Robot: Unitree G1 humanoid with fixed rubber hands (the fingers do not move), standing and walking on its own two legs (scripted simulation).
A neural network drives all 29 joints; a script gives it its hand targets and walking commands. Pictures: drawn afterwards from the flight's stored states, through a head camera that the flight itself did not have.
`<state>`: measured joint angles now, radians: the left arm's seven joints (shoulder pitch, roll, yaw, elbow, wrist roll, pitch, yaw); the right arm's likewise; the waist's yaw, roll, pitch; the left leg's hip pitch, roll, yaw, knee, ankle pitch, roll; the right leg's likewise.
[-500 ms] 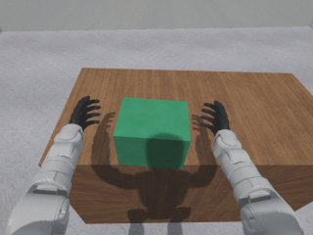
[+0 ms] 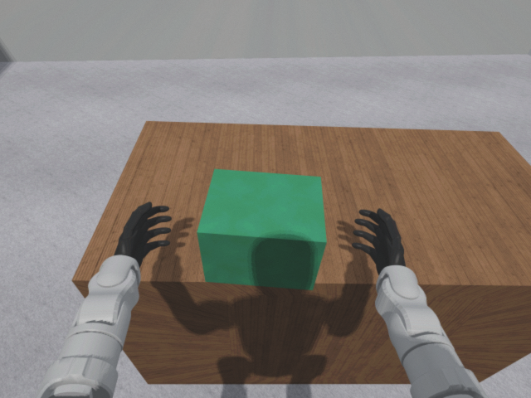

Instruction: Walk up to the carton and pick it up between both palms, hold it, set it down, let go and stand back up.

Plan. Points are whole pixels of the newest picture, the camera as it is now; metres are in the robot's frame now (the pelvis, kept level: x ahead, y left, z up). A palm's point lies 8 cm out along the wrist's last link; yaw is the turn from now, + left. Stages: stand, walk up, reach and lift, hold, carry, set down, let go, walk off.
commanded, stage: set down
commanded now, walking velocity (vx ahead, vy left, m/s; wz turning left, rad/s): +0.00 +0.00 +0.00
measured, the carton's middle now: (263, 229) +0.44 +0.00 -0.02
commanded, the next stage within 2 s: let go in 1.62 s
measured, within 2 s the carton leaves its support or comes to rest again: neither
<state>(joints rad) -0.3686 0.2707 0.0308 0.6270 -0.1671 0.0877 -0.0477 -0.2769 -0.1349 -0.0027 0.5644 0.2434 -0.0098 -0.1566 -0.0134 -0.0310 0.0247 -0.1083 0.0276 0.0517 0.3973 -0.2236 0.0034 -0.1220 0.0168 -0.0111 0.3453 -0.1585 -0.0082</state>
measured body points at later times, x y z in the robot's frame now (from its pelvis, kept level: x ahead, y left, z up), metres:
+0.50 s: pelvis +0.01 +0.00 +0.00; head +0.00 +0.01 +0.45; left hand +0.27 +0.22 +0.01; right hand +0.27 -0.19 +0.01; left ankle +0.00 +0.11 -0.75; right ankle +0.02 -0.12 -0.75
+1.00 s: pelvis +0.02 -0.01 +0.00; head +0.02 -0.01 +0.45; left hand +0.23 +0.22 -0.04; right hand +0.23 -0.21 -0.04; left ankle +0.00 +0.11 -0.75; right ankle +0.02 -0.12 -0.75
